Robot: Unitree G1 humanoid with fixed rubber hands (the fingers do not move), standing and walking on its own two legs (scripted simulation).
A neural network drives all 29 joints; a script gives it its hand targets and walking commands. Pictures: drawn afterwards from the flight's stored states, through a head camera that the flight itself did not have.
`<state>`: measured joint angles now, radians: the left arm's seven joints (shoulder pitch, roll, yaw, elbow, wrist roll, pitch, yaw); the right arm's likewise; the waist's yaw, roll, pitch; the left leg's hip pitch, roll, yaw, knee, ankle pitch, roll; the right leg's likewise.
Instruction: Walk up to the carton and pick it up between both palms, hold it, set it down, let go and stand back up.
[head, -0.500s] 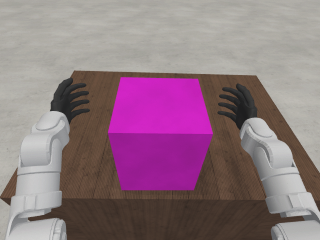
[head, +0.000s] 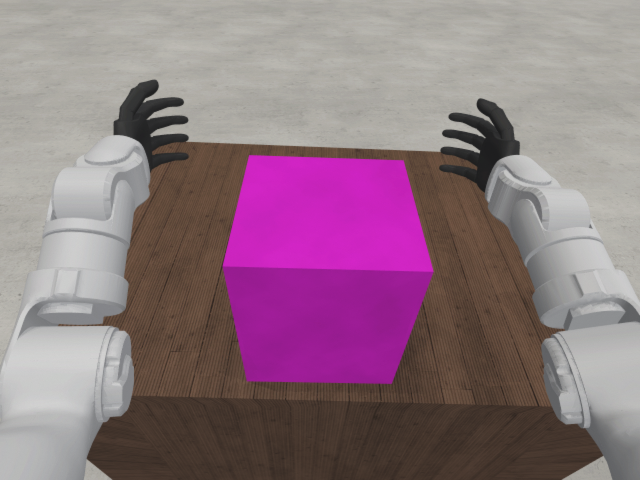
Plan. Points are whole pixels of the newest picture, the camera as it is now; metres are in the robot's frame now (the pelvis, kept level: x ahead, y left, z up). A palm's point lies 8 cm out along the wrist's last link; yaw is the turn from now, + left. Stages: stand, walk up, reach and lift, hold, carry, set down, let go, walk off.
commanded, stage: reach and lift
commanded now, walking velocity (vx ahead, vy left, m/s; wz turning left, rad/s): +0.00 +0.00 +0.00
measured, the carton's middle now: (323, 273) +0.39 +0.01 +0.06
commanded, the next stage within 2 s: none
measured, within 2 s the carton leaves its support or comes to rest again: neither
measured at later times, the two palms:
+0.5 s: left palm (163, 211) +0.42 +0.22 +0.14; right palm (454, 219) +0.42 -0.16 +0.14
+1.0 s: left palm (188, 229) +0.42 +0.19 +0.11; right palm (443, 232) +0.43 -0.15 +0.11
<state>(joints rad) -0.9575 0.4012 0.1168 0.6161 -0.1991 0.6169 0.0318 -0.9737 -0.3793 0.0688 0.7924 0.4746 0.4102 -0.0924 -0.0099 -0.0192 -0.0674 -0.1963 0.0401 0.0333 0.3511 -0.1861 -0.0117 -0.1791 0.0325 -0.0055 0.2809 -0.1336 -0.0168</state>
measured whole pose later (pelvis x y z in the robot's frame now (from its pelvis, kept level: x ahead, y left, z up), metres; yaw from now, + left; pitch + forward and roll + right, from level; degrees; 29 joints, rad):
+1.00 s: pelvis +0.00 +0.00 -0.01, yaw +1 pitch +10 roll -1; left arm -0.93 0.23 0.05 1.20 -0.14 -0.08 0.06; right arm -0.92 -0.18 0.02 1.18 0.30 -0.04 -0.12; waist 0.00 -0.02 -0.15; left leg -0.41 0.04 0.00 0.44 -0.20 -0.02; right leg -0.38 0.03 -0.03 0.36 -0.15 -0.02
